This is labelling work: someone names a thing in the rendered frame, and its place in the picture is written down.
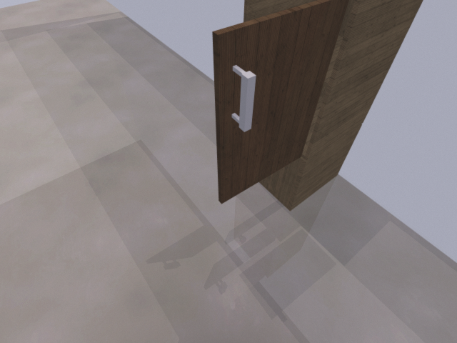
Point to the handle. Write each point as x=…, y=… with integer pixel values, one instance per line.
x=248, y=82

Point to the cupboard door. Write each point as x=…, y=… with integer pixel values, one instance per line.
x=289, y=52

